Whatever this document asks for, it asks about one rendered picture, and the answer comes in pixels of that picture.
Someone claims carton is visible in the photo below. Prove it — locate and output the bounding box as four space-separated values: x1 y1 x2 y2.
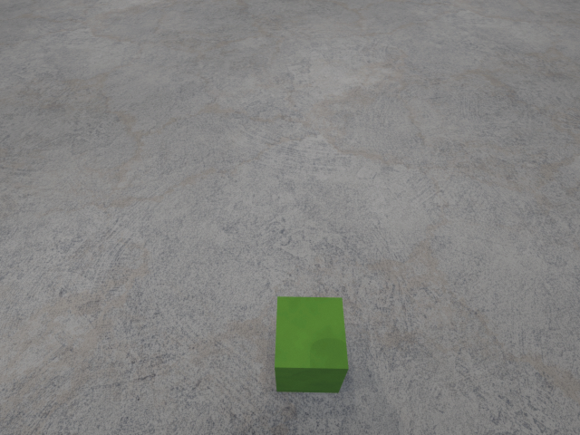
275 296 349 393

